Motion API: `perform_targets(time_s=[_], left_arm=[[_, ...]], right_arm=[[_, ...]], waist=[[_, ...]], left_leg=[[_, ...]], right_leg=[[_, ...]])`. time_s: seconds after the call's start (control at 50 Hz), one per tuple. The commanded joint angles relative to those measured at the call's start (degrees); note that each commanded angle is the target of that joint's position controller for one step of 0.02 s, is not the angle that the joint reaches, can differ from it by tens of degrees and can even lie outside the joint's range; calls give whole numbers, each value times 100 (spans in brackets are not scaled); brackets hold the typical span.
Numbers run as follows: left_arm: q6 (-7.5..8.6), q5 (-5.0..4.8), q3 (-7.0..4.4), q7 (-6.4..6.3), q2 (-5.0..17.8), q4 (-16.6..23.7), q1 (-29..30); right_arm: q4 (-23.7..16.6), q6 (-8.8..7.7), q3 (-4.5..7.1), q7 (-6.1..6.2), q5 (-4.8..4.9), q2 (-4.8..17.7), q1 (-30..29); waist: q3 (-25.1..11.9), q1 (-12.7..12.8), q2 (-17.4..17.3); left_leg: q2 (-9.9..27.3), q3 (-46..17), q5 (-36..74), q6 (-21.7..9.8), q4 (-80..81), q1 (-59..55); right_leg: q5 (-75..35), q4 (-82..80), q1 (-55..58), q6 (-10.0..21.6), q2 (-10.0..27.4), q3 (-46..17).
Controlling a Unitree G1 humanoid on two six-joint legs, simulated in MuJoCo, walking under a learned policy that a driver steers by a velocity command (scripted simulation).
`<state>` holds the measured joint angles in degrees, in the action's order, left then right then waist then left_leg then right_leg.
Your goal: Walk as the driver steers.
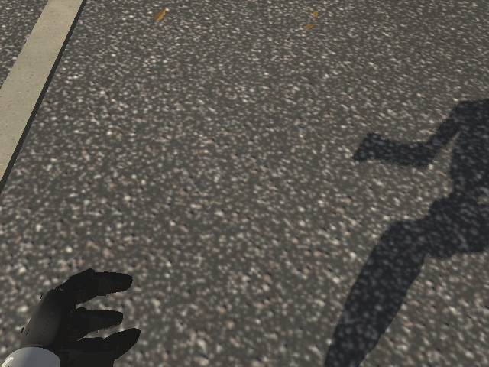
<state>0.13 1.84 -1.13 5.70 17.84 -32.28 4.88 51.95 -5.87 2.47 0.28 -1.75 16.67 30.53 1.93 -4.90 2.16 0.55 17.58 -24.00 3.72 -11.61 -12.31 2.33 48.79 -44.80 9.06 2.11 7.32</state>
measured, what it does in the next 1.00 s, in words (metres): walks ahead: right foot, then left foot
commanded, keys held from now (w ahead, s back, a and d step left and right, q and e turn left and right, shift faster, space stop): w+e+shift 0.08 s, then w+q+shift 0.40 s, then shift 0.52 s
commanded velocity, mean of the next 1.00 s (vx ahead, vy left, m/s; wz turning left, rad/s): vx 0.69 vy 0.00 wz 0.06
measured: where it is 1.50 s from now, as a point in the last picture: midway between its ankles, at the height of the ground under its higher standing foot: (231, 225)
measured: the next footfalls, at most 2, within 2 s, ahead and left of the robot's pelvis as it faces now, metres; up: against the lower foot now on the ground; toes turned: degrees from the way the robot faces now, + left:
right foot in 0.08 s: +0.25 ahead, -0.04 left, +0.00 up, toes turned -10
left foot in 0.52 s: +0.70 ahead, +0.02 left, +0.00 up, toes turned +3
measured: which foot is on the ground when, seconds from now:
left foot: down 0.00-0.08, up 0.10-0.50, down 0.52-0.94, up 0.96-1.00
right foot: up 0.00-0.06, down 0.08-0.50, up 0.52-0.92, down 0.94-1.00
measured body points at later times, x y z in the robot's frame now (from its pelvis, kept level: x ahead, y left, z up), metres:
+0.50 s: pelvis +0.47 -0.02 +0.00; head +0.50 -0.02 +0.44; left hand +0.47 +0.26 -0.13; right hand +0.63 -0.27 -0.11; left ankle +0.67 +0.04 -0.69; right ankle +0.22 -0.03 -0.70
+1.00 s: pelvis +0.80 -0.03 +0.01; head +0.83 -0.03 +0.45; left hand +0.96 +0.22 -0.08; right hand +0.92 -0.30 -0.12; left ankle +0.67 +0.03 -0.68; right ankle +0.94 -0.12 -0.72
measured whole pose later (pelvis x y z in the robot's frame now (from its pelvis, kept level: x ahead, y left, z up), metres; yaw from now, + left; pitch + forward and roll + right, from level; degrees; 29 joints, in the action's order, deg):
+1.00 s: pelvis +0.80 -0.03 +0.01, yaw +8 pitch +2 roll +0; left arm 6.2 2.3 -0.4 0.7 13.6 -40.3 -5.5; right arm 45.8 -2.5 1.9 1.0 0.0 16.6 14.5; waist 1.7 -2.4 -0.9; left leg -7.0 -4.7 -31.3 -1.4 -49.5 13.8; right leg 2.4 28.4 -27.8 2.3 -1.9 0.0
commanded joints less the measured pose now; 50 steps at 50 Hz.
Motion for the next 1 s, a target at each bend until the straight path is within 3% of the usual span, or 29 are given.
perform_targets(time_s=[0.02,0.06,0.08,0.1,0.12,0.14,0.16,0.18,0.24,0.3,0.34,0.42,0.46,0.5,0.52,0.54,0.56,0.58,0.6,0.62,0.7,0.76,0.84,0.88,0.92,0.94,0.96,0.98,1.0], left_arm=[[50,-13,-75,-45,319,75,-547],[100,-36,-338,-207,784,-524,-2601],[109,-71,-526,-361,1009,-841,-3191],[59,-109,-604,-455,1422,-783,-2618],[-3,44,-632,-475,1658,-480,-2640],[4,36,-597,-557,1271,-567,-2752],[82,38,-523,-617,1008,-688,-2535],[211,48,-442,-629,799,-759,-2334],[547,-26,-272,-622,456,-983,-2283],[716,-52,-266,-485,418,-1210,-2609],[788,-98,-217,-451,356,-1226,-2548],[906,-131,-174,-580,533,-1385,-2834],[809,-51,-234,-757,807,-1358,-2709],[591,68,-303,-888,997,-1259,-2359],[513,34,-337,-897,1088,-1170,-1906],[574,78,-182,-777,426,-1102,-1852],[646,-252,-12,-738,-109,-792,-2934],[716,-124,49,-735,263,-738,-2660],[723,-101,63,-699,336,-719,-2354],[768,-434,-75,-598,627,-588,-2115],[476,-223,-90,-669,376,-492,-2031],[449,-135,36,-716,-20,-400,-1579],[500,-182,-7,-573,70,-297,-815],[584,-128,-75,-483,209,-263,-701],[695,-42,-172,-447,352,-478,-1284],[750,18,-217,-477,475,-646,-1795],[752,148,-250,-530,758,-657,-2183],[666,188,-158,-524,390,-773,-2454],[567,2,-162,-537,253,-757,-2443]], right_arm=[[-498,28,233,144,0,1228,-393],[-725,218,309,158,-36,1446,-875],[-787,263,305,89,-69,1276,-955],[-1086,223,80,17,-139,352,-850],[-1679,109,54,5,59,543,-702],[-1617,10,39,7,78,742,-1210],[-1515,-1,13,11,128,711,-1191],[-1403,59,-27,7,41,607,-1228],[-1111,408,-80,-176,-1,324,-849],[-1312,445,-83,-255,165,233,-1843],[-1398,375,-137,-312,184,107,-2170],[-1385,286,-167,-414,181,118,-2522],[-1223,329,-87,-408,123,400,-2106],[-733,383,97,-339,44,839,-466],[-408,368,209,-263,-16,977,743],[-219,379,280,-170,12,1157,854],[-440,345,374,-150,-103,1610,199],[-766,362,411,-119,46,1378,-164],[-799,378,296,-69,91,1012,-640],[-1151,173,82,-188,215,343,-1299],[-1037,-87,73,-191,227,588,-1671],[-940,-26,116,-18,236,751,-1491],[-782,230,102,170,311,684,-1004],[-783,315,97,201,239,636,-1070],[-852,349,86,190,188,597,-1392],[-928,328,73,166,141,549,-1523],[-1032,257,17,127,36,372,-1279],[-839,230,-85,28,127,91,-497],[-757,281,6,-71,258,575,-677]], waist=[[-11,931,-851],[-927,1884,-930],[-1102,1987,-396],[-776,1170,984],[-2102,1021,813],[-1517,1165,-163],[-593,859,-499],[-301,594,-873],[58,153,-682],[592,494,-405],[566,529,-226],[275,618,-40],[-145,313,372],[-785,-532,449],[-977,-1247,229],[-851,-900,-1010],[-1833,190,-2089],[-2263,-97,-551],[-1284,209,74],[-680,358,436],[39,810,36],[-386,534,-357],[-775,23,-633],[-698,47,-734],[-791,445,-726],[-1055,669,-647],[-1675,657,77],[-2571,591,1178],[-2663,774,684]], left_leg=[[1360,-75,8511,-281,-1081,779],[1586,-313,8600,-483,-3677,1445],[1108,-331,5282,-452,-5661,2701],[182,-480,-446,-385,-7777,4660],[9,-1751,-329,-336,-8451,5888],[303,-1930,304,-366,-8128,6229],[548,-1866,590,-404,-7648,6097],[736,-1932,598,-408,-7263,5647],[948,-2156,616,-344,-6299,4785],[705,-2001,1706,-544,-5044,5216],[508,-1600,2656,-711,-4023,4865],[-23,-904,3716,-1076,-2721,4259],[-429,-708,3154,-1195,-2588,3860],[-829,-781,2366,-1382,-2571,2372],[-507,-1369,2632,-1712,-1902,1285],[158,-2080,3488,-1863,-2278,123],[1752,-4991,5723,-3052,-2257,-1506],[1790,-5381,5008,-3065,-1463,-1096],[1654,-4827,4217,-2759,-1051,52],[1525,-4620,3704,-2505,-580,1241],[626,-2907,5320,-1991,-263,3385],[107,-2106,6296,-1563,-567,3007],[242,-2248,5227,-1119,-948,1865],[427,-2472,4890,-1087,-1254,1680],[438,-2544,5184,-990,-2007,1567],[191,-2430,4965,-824,-2667,1806],[-258,-2377,3071,-491,-4066,2948],[-637,-2540,-1380,-76,-5588,4104],[-481,-2857,-1644,-113,-5907,4268]], right_leg=[[394,-466,1821,299,-674,518],[902,-791,4050,608,-908,98],[1117,-1279,5418,761,-768,-468],[288,-1186,5971,890,430,-2356],[1153,-2466,7188,1780,1380,-4808],[1695,-3248,6585,1503,1461,-4813],[1537,-3434,5505,1276,1395,-4218],[1143,-3482,4606,1068,1179,-3716],[383,-3881,3182,660,802,-2326],[-1080,-4247,3189,-17,281,-1051],[-2091,-4309,3241,-306,14,-331],[-4586,-4320,4382,-697,304,164],[-6449,-3499,5168,-893,545,329],[-7357,-1219,5050,-954,703,303],[-6339,942,4304,-931,533,311],[540,3336,2505,-844,-478,150],[3110,5304,366,-1073,-894,-806],[2315,5063,265,-870,-644,-1328],[1885,4441,310,-806,-322,-1278],[2071,4039,628,-768,-163,-1396],[1661,1804,1680,-1011,247,-1027],[499,-101,1887,-1184,-35,-695],[-1081,-1636,1822,-1191,-279,-709],[-988,-1946,1857,-1022,-312,-766],[-1221,-2451,2371,-730,-387,-701],[-2538,-2581,3196,-520,-173,-883],[-5151,-1887,4798,242,847,-1929],[-6285,-1758,6027,1454,2216,-3412],[-4963,-2029,5801,1402,2064,-3683]])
